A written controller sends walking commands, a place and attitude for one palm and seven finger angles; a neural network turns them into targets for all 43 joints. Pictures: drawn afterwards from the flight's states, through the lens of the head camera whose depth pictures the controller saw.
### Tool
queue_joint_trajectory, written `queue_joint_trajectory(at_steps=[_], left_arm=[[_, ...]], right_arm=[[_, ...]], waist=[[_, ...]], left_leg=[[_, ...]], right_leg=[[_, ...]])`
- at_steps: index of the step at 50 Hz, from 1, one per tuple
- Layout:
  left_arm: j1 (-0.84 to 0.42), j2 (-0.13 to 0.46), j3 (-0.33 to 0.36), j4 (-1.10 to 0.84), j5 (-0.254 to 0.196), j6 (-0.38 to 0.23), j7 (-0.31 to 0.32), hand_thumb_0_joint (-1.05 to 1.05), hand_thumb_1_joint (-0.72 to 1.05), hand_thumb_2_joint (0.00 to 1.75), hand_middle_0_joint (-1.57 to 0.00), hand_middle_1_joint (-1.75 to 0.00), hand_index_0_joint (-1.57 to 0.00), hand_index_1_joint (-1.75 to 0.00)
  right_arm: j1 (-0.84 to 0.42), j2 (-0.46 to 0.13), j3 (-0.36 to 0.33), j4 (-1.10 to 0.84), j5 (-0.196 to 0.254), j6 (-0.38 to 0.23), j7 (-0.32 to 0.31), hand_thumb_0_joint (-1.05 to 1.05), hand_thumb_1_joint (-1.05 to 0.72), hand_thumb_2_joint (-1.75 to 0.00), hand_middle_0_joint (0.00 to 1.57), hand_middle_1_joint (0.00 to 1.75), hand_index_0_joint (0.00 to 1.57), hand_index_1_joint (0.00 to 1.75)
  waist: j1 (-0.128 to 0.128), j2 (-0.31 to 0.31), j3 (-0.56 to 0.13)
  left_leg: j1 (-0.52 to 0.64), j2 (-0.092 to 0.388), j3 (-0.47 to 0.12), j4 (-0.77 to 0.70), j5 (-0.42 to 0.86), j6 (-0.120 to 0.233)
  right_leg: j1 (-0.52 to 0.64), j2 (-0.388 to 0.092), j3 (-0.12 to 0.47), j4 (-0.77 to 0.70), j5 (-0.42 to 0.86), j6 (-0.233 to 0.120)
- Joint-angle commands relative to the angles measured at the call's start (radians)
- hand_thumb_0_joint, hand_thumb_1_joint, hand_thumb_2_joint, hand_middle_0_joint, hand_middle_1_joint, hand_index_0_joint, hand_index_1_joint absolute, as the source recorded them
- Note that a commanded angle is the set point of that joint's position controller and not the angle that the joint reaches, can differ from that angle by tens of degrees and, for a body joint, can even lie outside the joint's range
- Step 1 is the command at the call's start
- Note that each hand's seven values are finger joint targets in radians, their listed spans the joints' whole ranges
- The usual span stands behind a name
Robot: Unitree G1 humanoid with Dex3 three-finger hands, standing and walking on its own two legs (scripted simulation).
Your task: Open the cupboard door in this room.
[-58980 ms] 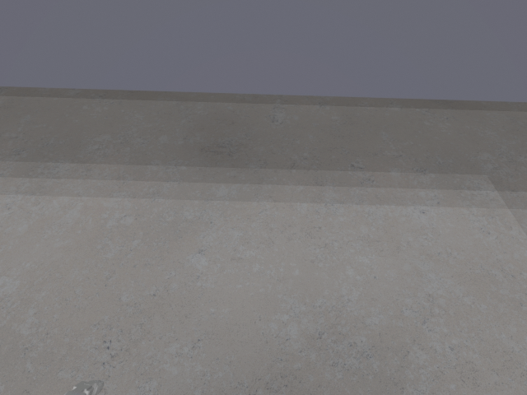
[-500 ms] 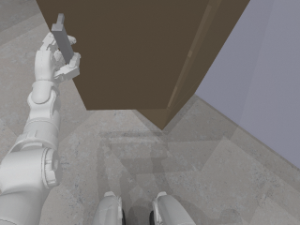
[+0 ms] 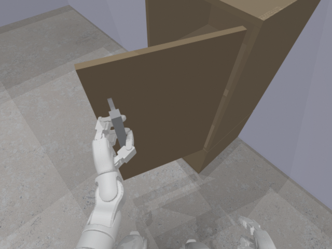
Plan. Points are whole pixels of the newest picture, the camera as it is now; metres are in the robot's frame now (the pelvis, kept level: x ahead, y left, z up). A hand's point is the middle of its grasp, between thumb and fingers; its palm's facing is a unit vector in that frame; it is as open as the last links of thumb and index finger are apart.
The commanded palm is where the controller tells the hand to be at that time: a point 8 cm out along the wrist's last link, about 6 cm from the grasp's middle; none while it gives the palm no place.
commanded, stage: pull the door open along its arc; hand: left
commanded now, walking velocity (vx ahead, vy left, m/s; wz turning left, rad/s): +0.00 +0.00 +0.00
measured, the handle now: (118, 126) +0.40 +0.13 +0.05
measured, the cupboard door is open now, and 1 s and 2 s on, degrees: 71 88 91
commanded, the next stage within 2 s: open thumb and fingers to let go in 0.40 s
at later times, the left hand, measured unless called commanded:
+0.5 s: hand (158, 179) +0.27 +0.03 +0.05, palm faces +0.29 -0.96 -0.01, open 6.7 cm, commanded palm +0.23 +0.07 +0.04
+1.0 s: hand (152, 178) +0.27 +0.04 +0.04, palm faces +0.33 -0.95 +0.00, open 12.2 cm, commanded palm +0.23 +0.08 +0.04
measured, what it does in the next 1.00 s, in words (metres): stands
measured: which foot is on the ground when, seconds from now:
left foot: down 0.00-1.00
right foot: down 0.00-1.00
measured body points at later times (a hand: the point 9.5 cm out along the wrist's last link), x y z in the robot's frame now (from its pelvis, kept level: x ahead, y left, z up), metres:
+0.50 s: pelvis +0.00 -0.04 +0.00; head +0.05 -0.06 +0.45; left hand +0.25 +0.08 +0.05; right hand +0.17 -0.26 -0.11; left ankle +0.02 +0.11 -0.66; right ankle -0.02 -0.09 -0.66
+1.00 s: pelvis -0.01 -0.03 +0.00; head +0.04 -0.05 +0.44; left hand +0.25 +0.09 +0.05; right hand +0.18 -0.24 -0.11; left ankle +0.02 +0.11 -0.66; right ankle -0.02 -0.09 -0.66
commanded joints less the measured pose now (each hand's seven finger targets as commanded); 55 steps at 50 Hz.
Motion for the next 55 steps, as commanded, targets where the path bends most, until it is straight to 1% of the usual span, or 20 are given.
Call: queue_joint_trajectory(at_steps=[1, 4, 10, 14, 18, 20, 22, 24, 25, 26, 29, 32, 37, 42, 45, 47, 48, 51, 52, 55], left_arm=[[-0.129, 0.114, 0.087, -0.212, 0.065, -0.052, 0.183, 0.00, 0.90, 0.90, -0.40, -1.35, -0.40, -1.35], [-0.103, 0.062, 0.013, -0.236, 0.080, -0.038, 0.174, 0.00, 0.90, 0.90, -0.40, -1.35, -0.40, -1.35], [0.030, -0.014, -0.078, -0.297, 0.050, -0.027, 0.132, 0.00, 0.90, 0.90, -0.40, -1.35, -0.40, -1.35], [0.175, -0.063, -0.146, -0.352, 0.060, -0.026, 0.116, 0.00, 0.90, 0.90, -0.40, -1.35, -0.40, -1.35], [0.221, -0.090, -0.194, -0.410, 0.087, -0.027, 0.117, 0.00, 0.90, 0.90, -0.40, -1.35, -0.40, -1.35], [0.252, -0.123, -0.230, -0.425, 0.106, -0.024, 0.124, 0.00, 0.90, 0.90, -0.40, -1.35, -0.40, -1.35], [0.299, -0.166, -0.272, -0.447, 0.103, -0.013, 0.125, 0.00, 0.90, 0.90, -0.40, -1.35, -0.40, -1.35], [0.256, -0.153, -0.265, -0.451, 0.096, -0.004, 0.136, 0.00, 0.90, 0.90, -0.40, -1.35, -0.40, -1.35], [0.152, -0.122, -0.235, -0.434, 0.096, -0.004, 0.152, 0.00, 0.90, 0.90, -0.40, -1.35, -0.40, -1.35], [0.139, -0.117, -0.223, -0.443, 0.093, -0.006, 0.159, 0.00, 0.83, 0.87, -0.40, -1.34, -0.40, -1.34], [0.183, -0.111, -0.203, -0.406, 0.082, 0.000, 0.159, 0.00, 0.62, 0.78, -0.38, -1.32, -0.38, -1.32], [0.161, -0.109, -0.207, -0.426, 0.079, 0.000, 0.149, 0.00, 0.41, 0.69, -0.36, -1.30, -0.36, -1.30], [0.147, -0.122, -0.229, -0.427, 0.081, -0.002, 0.135, 0.00, 0.06, 0.54, -0.34, -1.26, -0.34, -1.26], [0.122, -0.126, -0.237, -0.416, 0.080, -0.009, 0.131, 0.00, -0.29, 0.39, -0.32, -1.22, -0.32, -1.22], [0.087, -0.134, -0.249, -0.410, 0.093, -0.014, 0.140, 0.00, -0.50, 0.30, -0.30, -1.20, -0.30, -1.20], [0.074, -0.149, -0.263, -0.404, 0.099, -0.009, 0.150, 0.00, -0.50, 0.30, -0.30, -1.20, -0.30, -1.20], [0.054, -0.159, -0.273, -0.399, 0.100, -0.007, 0.153, 0.00, -0.50, 0.30, -0.29, -1.15, -0.29, -1.15], [0.064, -0.161, -0.266, -0.385, 0.099, 0.003, 0.161, 0.00, -0.50, 0.30, -0.27, -1.00, -0.27, -1.00], [0.071, -0.163, -0.269, -0.395, 0.101, 0.005, 0.164, 0.00, -0.50, 0.30, -0.26, -0.95, -0.26, -0.95], [0.052, -0.179, -0.282, -0.387, 0.102, 0.020, 0.171, 0.00, -0.50, 0.30, -0.23, -0.80, -0.23, -0.80]], right_arm=[[0.001, -0.104, -0.037, -0.092, -0.017, -0.019, -0.015, 0.00, -0.90, -0.90, 0.20, 0.30, 0.20, 0.30], [-0.030, -0.094, -0.036, -0.097, -0.015, -0.020, -0.026, 0.00, -0.90, -0.90, 0.20, 0.30, 0.20, 0.30], [-0.052, -0.079, -0.027, -0.111, -0.011, -0.039, -0.033, 0.00, -0.90, -0.90, 0.20, 0.30, 0.20, 0.30], [-0.061, -0.070, -0.023, -0.129, -0.011, -0.064, -0.028, 0.00, -0.90, -0.90, 0.20, 0.30, 0.20, 0.30], [-0.070, -0.063, -0.023, -0.131, -0.014, -0.092, -0.031, 0.00, -0.90, -0.90, 0.20, 0.30, 0.20, 0.30], [-0.075, -0.059, -0.020, -0.132, -0.018, -0.109, -0.033, 0.00, -0.90, -0.90, 0.20, 0.30, 0.20, 0.30], [-0.081, -0.053, -0.018, -0.139, -0.014, -0.128, -0.031, 0.00, -0.90, -0.90, 0.20, 0.30, 0.20, 0.30], [-0.083, -0.058, -0.017, -0.131, -0.012, -0.139, -0.034, 0.00, -0.90, -0.90, 0.20, 0.30, 0.20, 0.30], [-0.085, -0.064, -0.017, -0.112, -0.014, -0.140, -0.041, 0.00, -0.90, -0.90, 0.20, 0.30, 0.20, 0.30], [-0.085, -0.062, -0.019, -0.110, -0.016, -0.143, -0.044, 0.00, -0.90, -0.90, 0.20, 0.30, 0.20, 0.30], [-0.093, -0.058, -0.017, -0.112, -0.015, -0.150, -0.047, 0.00, -0.90, -0.90, 0.20, 0.30, 0.20, 0.30], [-0.088, -0.062, -0.021, -0.110, -0.013, -0.147, -0.046, 0.00, -0.90, -0.90, 0.20, 0.30, 0.20, 0.30], [-0.086, -0.066, -0.023, -0.112, -0.011, -0.146, -0.043, 0.00, -0.90, -0.90, 0.20, 0.30, 0.20, 0.30], [-0.093, -0.067, -0.019, -0.117, -0.011, -0.145, -0.043, 0.00, -0.90, -0.90, 0.20, 0.30, 0.20, 0.30], [-0.098, -0.069, -0.022, -0.116, -0.009, -0.146, -0.042, 0.00, -0.90, -0.90, 0.20, 0.30, 0.20, 0.30], [-0.099, -0.069, -0.021, -0.119, -0.009, -0.149, -0.042, 0.00, -0.90, -0.90, 0.20, 0.30, 0.20, 0.30], [-0.097, -0.069, -0.020, -0.117, -0.009, -0.151, -0.041, 0.00, -0.90, -0.90, 0.20, 0.30, 0.20, 0.30], [-0.093, -0.071, -0.021, -0.121, -0.011, -0.151, -0.043, 0.00, -0.90, -0.90, 0.20, 0.30, 0.20, 0.30], [-0.094, -0.070, -0.022, -0.122, -0.010, -0.151, -0.042, 0.00, -0.90, -0.90, 0.20, 0.30, 0.20, 0.30], [-0.091, -0.071, -0.019, -0.123, -0.010, -0.150, -0.042, 0.00, -0.90, -0.90, 0.20, 0.30, 0.20, 0.30]], waist=[[0.042, -0.058, -0.272], [0.039, -0.042, -0.274], [0.036, -0.066, -0.255], [0.035, -0.100, -0.235], [0.022, -0.129, -0.218], [0.020, -0.123, -0.215], [0.023, -0.111, -0.216], [0.012, -0.114, -0.192], [-0.007, -0.124, -0.173], [0.003, -0.112, -0.179], [0.019, -0.143, -0.205], [0.018, -0.125, -0.233], [0.009, -0.126, -0.226], [0.005, -0.130, -0.199], [0.005, -0.098, -0.199], [0.006, -0.085, -0.210], [-0.001, -0.085, -0.210], [0.007, -0.103, -0.228], [0.014, -0.086, -0.236], [0.008, -0.092, -0.229]], left_leg=[[0.203, -0.023, -0.037, -0.089, 0.325, -0.003], [0.219, -0.029, -0.031, -0.098, 0.298, -0.001], [0.215, -0.034, -0.035, -0.104, 0.286, -0.005], [0.199, -0.037, -0.041, -0.104, 0.278, -0.008], [0.161, -0.042, -0.050, -0.086, 0.244, -0.010], [0.154, -0.044, -0.053, -0.076, 0.236, -0.010], [0.154, -0.047, -0.056, -0.074, 0.228, -0.013], [0.144, -0.046, -0.060, -0.066, 0.205, -0.014], [0.133, -0.045, -0.062, -0.053, 0.187, -0.012], [0.124, -0.047, -0.065, -0.049, 0.180, -0.014], [0.098, -0.051, -0.064, -0.046, 0.176, -0.017], [0.110, -0.050, -0.061, -0.045, 0.196, -0.014], [0.128, -0.045, -0.063, -0.050, 0.195, -0.010], [0.121, -0.045, -0.066, -0.049, 0.172, -0.007], [0.144, -0.042, -0.064, -0.051, 0.162, -0.005], [0.165, -0.040, -0.064, -0.055, 0.168, -0.002], [0.170, -0.041, -0.065, -0.057, 0.163, 0.000], [0.183, -0.039, -0.067, -0.065, 0.183, 0.002], [0.192, -0.039, -0.063, -0.070, 0.192, 0.001], [0.206, -0.036, -0.063, -0.078, 0.196, 0.002]], right_leg=[[0.175, -0.031, 0.012, -0.144, 0.471, 0.025], [0.199, -0.044, 0.029, -0.172, 0.479, 0.027], [0.266, -0.078, 0.068, -0.207, 0.601, 0.050], [0.294, -0.095, 0.085, -0.215, 0.662, 0.059], [0.296, -0.116, 0.124, -0.228, 0.662, 0.068], [0.283, -0.121, 0.131, -0.229, 0.652, 0.068], [0.283, -0.123, 0.132, -0.231, 0.648, 0.065], [0.254, -0.126, 0.134, -0.240, 0.596, 0.064], [0.222, -0.129, 0.142, -0.246, 0.557, 0.068], [0.224, -0.128, 0.145, -0.246, 0.527, 0.064], [0.263, -0.142, 0.170, -0.252, 0.550, 0.074], [0.279, -0.145, 0.172, -0.244, 0.601, 0.076], [0.251, -0.138, 0.149, -0.238, 0.571, 0.074], [0.217, -0.133, 0.141, -0.244, 0.491, 0.069], [0.170, -0.121, 0.118, -0.239, 0.406, 0.057], [0.148, -0.108, 0.092, -0.226, 0.384, 0.048], [0.138, -0.106, 0.084, -0.225, 0.370, 0.048], [0.146, -0.094, 0.061, -0.215, 0.381, 0.041], [0.145, -0.090, 0.051, -0.206, 0.387, 0.038], [0.133, -0.082, 0.033, -0.204, 0.375, 0.036]])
